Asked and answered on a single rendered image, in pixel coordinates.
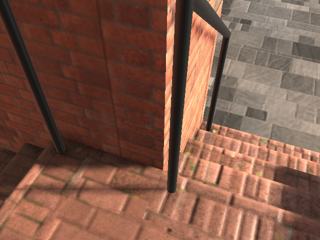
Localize stairs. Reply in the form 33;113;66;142
0;142;44;206
177;121;320;221

